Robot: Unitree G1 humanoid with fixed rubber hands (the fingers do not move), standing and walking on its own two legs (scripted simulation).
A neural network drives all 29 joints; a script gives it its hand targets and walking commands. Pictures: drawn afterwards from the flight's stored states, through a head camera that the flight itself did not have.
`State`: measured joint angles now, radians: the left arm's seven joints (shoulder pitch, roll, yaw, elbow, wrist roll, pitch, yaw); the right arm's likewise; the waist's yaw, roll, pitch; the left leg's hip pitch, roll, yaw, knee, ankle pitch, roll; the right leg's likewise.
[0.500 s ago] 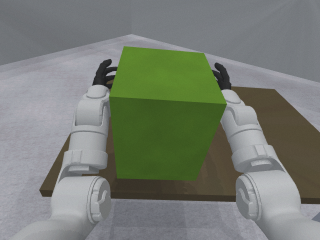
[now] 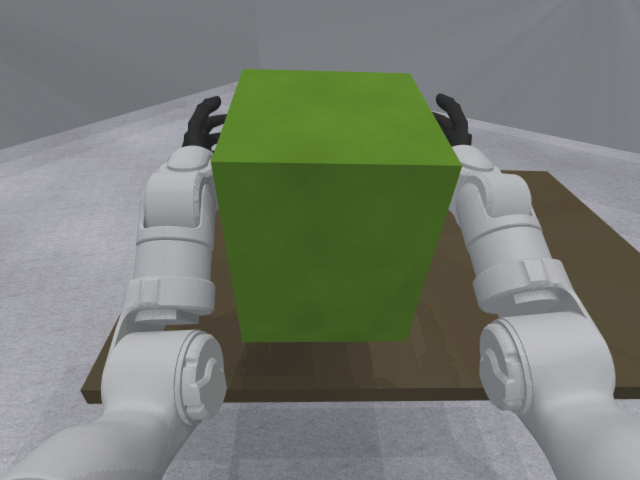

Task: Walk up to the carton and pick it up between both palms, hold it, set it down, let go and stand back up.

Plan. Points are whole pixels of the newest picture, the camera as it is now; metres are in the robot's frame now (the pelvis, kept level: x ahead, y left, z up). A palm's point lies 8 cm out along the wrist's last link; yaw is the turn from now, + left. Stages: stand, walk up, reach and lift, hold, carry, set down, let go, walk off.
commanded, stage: reach and lift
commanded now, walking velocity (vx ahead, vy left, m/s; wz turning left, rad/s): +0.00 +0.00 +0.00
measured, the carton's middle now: (326, 208) +0.36 +0.01 +0.23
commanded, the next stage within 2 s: hold in 0.58 s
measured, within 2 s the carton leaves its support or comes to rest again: neither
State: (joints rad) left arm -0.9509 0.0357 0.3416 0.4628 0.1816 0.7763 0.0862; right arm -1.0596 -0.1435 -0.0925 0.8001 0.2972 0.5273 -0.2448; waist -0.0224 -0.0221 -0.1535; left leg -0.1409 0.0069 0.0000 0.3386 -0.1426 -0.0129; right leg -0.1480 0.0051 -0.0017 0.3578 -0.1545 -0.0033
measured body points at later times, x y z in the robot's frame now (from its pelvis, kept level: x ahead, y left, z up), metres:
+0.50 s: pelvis +0.00 +0.00 +0.00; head -0.08 +0.01 +0.44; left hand +0.39 +0.16 +0.31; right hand +0.40 -0.14 +0.32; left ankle +0.03 +0.13 -0.75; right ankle +0.03 -0.11 -0.75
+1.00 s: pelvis +0.00 +0.00 +0.00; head -0.10 +0.01 +0.44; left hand +0.38 +0.15 +0.33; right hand +0.39 -0.14 +0.34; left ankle +0.03 +0.13 -0.75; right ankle +0.03 -0.11 -0.75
